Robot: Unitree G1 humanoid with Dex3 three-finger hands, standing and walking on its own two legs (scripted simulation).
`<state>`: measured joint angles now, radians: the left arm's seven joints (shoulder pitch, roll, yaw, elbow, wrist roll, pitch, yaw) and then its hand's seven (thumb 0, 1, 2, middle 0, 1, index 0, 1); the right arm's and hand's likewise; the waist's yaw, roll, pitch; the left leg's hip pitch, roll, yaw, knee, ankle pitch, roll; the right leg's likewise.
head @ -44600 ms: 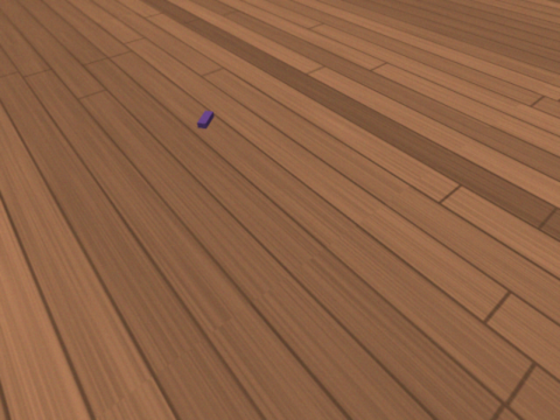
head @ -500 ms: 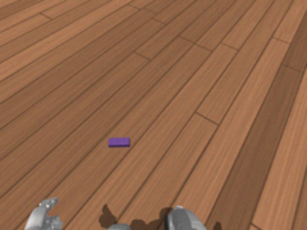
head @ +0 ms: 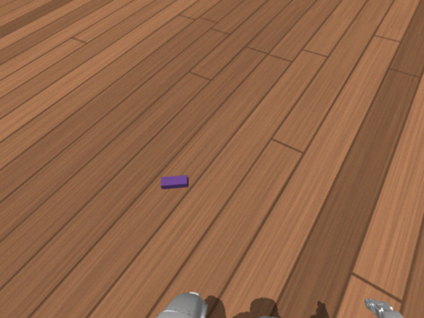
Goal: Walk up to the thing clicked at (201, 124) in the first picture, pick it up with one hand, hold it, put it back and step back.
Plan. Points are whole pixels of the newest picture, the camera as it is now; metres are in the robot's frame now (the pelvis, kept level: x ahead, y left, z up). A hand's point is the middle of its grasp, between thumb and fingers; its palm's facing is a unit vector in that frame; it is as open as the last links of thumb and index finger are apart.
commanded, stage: step back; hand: left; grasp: from above
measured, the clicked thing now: (174, 182) +0.81 +0.29 -0.75
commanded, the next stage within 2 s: stand in 1.68 s
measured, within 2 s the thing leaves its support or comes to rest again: neither
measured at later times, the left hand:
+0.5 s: hand out of the picture -0.10 +0.26 -0.16, palm faces -0.01 -0.92 -0.39, open 7.4 cm
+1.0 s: hand out of the picture -0.21 +0.26 -0.14, palm faces +0.06 -0.92 -0.38, open 7.4 cm
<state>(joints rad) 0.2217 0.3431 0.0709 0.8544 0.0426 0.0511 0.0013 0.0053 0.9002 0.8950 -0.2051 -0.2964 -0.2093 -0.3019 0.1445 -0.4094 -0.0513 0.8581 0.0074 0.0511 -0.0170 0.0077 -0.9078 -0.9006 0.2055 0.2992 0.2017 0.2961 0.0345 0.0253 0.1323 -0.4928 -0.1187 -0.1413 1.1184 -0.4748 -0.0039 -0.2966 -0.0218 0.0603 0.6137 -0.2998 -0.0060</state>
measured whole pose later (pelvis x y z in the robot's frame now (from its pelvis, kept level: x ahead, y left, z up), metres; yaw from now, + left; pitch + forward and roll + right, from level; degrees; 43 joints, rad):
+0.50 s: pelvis -0.18 -0.02 -0.01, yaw -1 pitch -1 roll +0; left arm 0.18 0.40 0.07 0.86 0.02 0.04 0.01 0.00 0.90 0.90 -0.20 -0.30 -0.21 -0.30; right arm 0.08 -0.39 -0.04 0.82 -0.03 0.03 0.00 0.01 -0.90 -0.90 0.21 0.30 0.20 0.30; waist 0.03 -0.02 0.16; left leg -0.42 0.04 0.02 0.62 -0.18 0.00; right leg -0.22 0.01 0.07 0.71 -0.47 0.02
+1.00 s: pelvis -0.25 -0.02 +0.00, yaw +4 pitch -3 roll +0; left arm 0.23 0.40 0.07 0.96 0.03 0.02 -0.02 0.01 0.90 0.90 -0.20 -0.30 -0.21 -0.30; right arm 0.27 -0.34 -0.05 0.98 -0.04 -0.02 0.03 0.01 -0.91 -0.90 0.21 0.30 0.20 0.30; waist 0.00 -0.03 0.05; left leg -0.20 -0.04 -0.03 0.51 -0.27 0.04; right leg -0.36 -0.01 0.03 0.86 -0.47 -0.03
